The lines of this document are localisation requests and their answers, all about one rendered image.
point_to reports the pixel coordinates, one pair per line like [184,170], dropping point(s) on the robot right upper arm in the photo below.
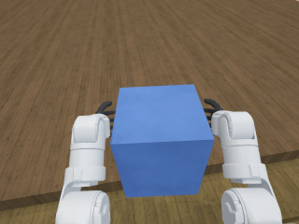
[249,206]

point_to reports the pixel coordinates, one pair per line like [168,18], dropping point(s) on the robot left forearm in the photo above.
[86,161]

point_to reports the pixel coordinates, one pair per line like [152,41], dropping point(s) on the robot left upper arm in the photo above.
[84,207]

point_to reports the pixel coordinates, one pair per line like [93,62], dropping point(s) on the left robot hand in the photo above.
[101,109]

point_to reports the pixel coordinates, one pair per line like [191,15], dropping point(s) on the robot right forearm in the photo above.
[242,161]

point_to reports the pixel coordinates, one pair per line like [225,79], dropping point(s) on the right robot hand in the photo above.
[210,110]

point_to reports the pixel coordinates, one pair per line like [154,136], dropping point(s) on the carton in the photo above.
[161,140]

